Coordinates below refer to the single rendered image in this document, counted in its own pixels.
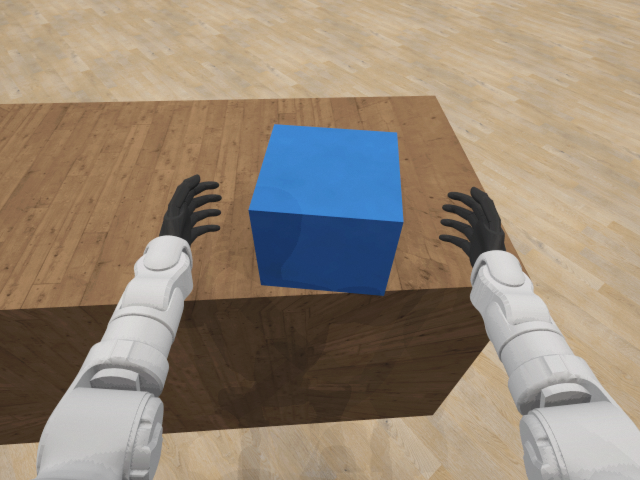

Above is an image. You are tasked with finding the pedestal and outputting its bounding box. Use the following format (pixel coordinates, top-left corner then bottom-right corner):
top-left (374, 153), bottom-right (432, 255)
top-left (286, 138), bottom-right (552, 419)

top-left (0, 96), bottom-right (531, 445)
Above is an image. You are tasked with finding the right robot forearm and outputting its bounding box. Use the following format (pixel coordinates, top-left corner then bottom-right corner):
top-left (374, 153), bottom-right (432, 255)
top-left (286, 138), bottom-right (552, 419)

top-left (470, 250), bottom-right (640, 439)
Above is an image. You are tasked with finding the robot right upper arm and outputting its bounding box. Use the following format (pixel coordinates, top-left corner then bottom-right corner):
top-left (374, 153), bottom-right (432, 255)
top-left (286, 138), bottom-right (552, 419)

top-left (519, 401), bottom-right (640, 480)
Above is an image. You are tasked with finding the robot left upper arm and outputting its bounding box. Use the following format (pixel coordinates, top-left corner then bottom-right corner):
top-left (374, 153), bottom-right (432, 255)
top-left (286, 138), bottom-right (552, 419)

top-left (32, 387), bottom-right (164, 480)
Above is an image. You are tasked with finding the left robot hand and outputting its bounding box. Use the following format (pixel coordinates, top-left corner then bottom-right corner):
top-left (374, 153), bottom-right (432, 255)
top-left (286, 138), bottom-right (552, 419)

top-left (159, 174), bottom-right (222, 247)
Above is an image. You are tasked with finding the left robot forearm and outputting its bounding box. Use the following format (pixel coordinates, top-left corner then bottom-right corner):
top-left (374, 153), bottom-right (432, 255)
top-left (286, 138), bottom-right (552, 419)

top-left (36, 235), bottom-right (193, 475)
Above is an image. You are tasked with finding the carton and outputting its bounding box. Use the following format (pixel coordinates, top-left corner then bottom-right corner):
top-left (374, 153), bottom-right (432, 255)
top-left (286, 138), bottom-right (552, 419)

top-left (249, 124), bottom-right (404, 296)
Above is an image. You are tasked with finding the right robot hand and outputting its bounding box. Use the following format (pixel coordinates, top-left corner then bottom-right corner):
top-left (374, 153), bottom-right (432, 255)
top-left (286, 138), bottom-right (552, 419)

top-left (439, 187), bottom-right (506, 268)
